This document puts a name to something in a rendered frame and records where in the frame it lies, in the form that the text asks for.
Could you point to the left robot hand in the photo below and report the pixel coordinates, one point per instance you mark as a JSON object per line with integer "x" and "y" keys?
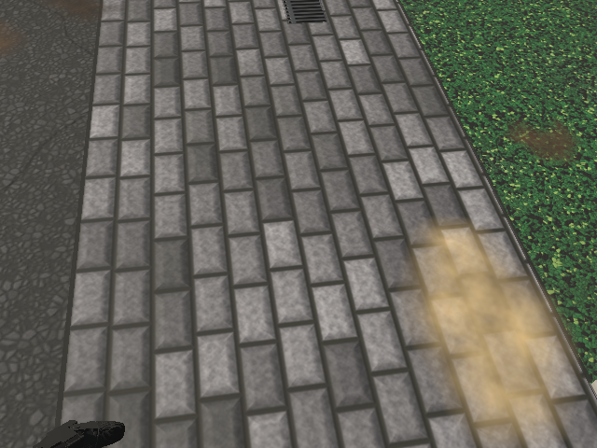
{"x": 84, "y": 435}

